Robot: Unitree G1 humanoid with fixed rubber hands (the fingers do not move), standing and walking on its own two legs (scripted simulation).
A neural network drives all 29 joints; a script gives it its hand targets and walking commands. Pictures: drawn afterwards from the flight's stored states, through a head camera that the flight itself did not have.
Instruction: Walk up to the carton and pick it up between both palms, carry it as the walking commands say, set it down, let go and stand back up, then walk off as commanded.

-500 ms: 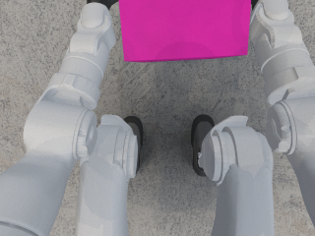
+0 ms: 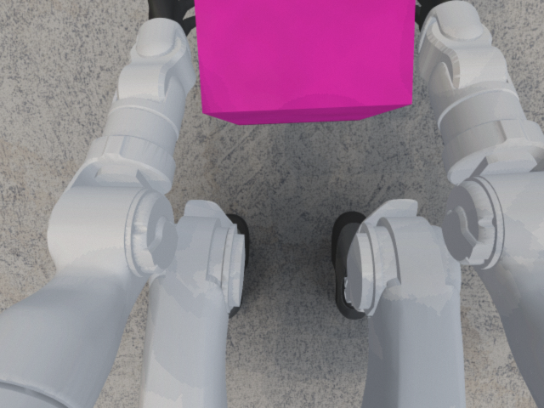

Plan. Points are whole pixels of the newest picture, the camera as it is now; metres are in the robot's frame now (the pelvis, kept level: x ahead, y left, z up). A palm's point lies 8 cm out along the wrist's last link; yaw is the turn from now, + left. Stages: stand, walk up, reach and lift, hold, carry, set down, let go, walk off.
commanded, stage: reach and lift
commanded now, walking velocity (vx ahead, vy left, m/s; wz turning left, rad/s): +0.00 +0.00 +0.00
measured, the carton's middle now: (299, 40) +0.52 -0.02 -0.23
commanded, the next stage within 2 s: none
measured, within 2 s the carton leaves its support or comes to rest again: leaves its support in 0.06 s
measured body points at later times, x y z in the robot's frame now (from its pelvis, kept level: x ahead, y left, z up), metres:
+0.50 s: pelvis +0.00 +0.00 +0.01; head +0.34 -0.03 +0.30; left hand +0.54 +0.12 -0.13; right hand +0.55 -0.18 -0.12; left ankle +0.11 +0.12 -0.33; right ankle +0.11 -0.12 -0.33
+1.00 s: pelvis +0.01 +0.00 +0.05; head +0.33 -0.04 +0.36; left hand +0.54 +0.12 -0.07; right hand +0.54 -0.18 -0.07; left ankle +0.11 +0.12 -0.33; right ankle +0.11 -0.12 -0.33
